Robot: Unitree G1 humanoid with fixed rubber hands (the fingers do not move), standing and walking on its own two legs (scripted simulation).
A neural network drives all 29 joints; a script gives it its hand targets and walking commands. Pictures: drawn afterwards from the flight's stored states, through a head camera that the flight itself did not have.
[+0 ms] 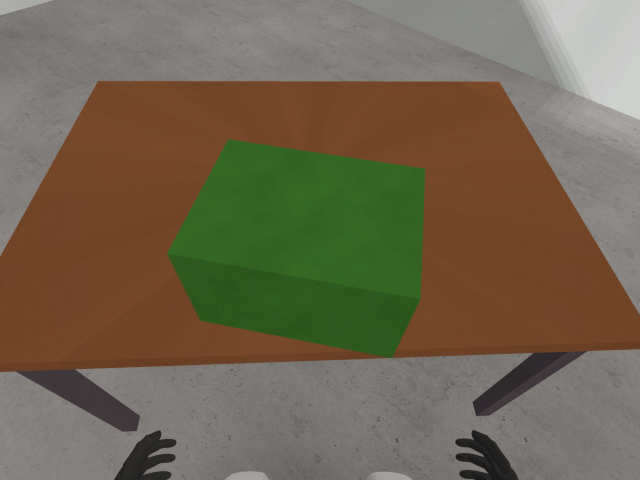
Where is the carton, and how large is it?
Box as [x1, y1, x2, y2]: [167, 139, 424, 357]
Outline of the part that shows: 228,139 167,252 200,320 391,357 420,299 424,169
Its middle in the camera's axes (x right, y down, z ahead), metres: -0.02 +0.02 +0.62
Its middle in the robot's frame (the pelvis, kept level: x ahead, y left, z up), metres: +0.44 +0.02 -0.03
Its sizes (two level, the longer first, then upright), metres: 0.318 0.232 0.193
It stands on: a table, 0.63 m high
